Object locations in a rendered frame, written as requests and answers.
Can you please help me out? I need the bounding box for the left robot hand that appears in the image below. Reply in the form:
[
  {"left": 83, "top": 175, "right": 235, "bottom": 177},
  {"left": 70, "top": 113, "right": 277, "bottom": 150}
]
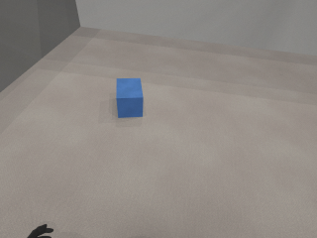
[{"left": 27, "top": 224, "right": 53, "bottom": 238}]

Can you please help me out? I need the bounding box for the carton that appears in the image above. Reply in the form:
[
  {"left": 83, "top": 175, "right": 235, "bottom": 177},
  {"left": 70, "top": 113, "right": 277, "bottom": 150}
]
[{"left": 116, "top": 78, "right": 144, "bottom": 118}]

